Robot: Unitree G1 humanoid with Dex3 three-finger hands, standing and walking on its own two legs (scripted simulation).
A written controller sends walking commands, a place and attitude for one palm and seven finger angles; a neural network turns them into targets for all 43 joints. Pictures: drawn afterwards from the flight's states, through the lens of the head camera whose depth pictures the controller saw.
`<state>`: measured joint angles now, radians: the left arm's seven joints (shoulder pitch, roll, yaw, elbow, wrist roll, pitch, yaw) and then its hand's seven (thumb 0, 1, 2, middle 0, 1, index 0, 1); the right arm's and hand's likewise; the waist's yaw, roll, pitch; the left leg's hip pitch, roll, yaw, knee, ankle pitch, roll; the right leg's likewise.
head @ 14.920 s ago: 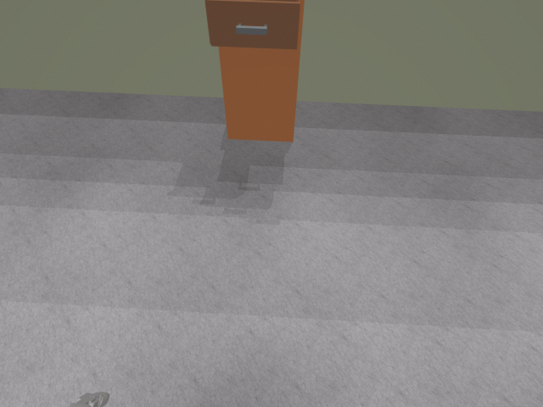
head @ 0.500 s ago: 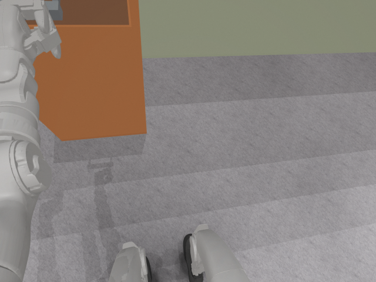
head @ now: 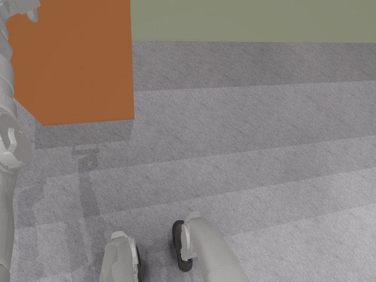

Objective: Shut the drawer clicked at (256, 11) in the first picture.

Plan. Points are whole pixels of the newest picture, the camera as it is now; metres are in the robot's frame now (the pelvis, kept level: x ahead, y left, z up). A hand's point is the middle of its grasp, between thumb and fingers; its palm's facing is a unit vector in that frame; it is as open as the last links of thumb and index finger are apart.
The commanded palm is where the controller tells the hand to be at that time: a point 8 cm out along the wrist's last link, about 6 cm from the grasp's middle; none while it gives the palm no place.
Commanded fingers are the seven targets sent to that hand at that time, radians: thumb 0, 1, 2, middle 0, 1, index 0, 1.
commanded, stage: pull the fist back off the drawer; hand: left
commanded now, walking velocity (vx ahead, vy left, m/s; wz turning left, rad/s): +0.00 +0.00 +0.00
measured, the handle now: out of the picture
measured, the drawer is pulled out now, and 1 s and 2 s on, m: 0.00 0.00 0.00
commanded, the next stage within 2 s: draw the hand back to the body in 0.48 s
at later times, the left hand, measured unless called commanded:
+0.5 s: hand (39, 9) +0.59 +0.15 +0.09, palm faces +0.00 -1.00 -0.03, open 3.3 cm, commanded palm +0.56 +0.19 +0.10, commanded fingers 0.00 0.90 0.90 -1.40 -1.60 -1.40 -1.60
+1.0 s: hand out of the picture +0.47 +0.19 +0.15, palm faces -0.01 -1.00 -0.04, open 3.3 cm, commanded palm +0.43 +0.23 +0.16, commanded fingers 0.00 0.90 0.90 -1.40 -1.60 -1.40 -1.60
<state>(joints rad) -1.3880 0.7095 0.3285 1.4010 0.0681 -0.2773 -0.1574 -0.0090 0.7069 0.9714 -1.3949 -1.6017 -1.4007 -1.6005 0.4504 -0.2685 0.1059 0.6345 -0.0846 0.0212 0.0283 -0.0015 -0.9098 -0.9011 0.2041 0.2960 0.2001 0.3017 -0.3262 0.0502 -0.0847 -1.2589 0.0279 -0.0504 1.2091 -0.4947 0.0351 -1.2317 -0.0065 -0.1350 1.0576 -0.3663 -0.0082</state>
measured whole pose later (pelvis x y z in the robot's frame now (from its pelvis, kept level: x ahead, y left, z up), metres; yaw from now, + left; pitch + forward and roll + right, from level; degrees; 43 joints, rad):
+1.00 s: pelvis +0.08 +0.00 +0.07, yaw +0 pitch +15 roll -3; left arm -0.31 0.32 0.27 0.51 -0.22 -0.26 -0.23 0.02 0.90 0.90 -1.40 -1.60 -1.40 -1.60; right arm 0.33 -0.25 0.02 0.55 0.03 0.05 0.01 0.00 -0.91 -0.90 0.20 0.30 0.20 0.30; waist -0.07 0.05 -0.13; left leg -0.57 0.02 0.01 0.79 -0.48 0.03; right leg -0.61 0.01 -0.05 0.72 -0.37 0.01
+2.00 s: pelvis +0.04 -0.01 +0.11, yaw +1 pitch -5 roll -1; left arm 0.51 0.30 0.28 -0.42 -0.05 -0.11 0.11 0.01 0.89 0.90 -1.40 -1.60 -1.41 -1.60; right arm 0.22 -0.23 0.03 0.64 0.00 -0.13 -0.08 0.01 -0.91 -0.90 0.20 0.30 0.20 0.30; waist 0.08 0.09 0.02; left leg -0.07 0.00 0.00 0.44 -0.29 0.02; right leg -0.11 0.00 -0.06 0.40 -0.21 -0.01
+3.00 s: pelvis -0.03 +0.01 +0.09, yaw +3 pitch +2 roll -2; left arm 0.60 0.41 0.42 -0.58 0.00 -0.27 0.14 0.01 0.88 0.90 -1.40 -1.60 -1.41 -1.60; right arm 0.25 -0.21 -0.01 0.56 -0.01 -0.07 -0.09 0.01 -0.91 -0.90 0.20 0.30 0.20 0.30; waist -0.02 0.00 -0.01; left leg -0.42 -0.04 -0.02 0.60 -0.22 0.05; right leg -0.37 0.03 0.03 0.61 -0.25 0.02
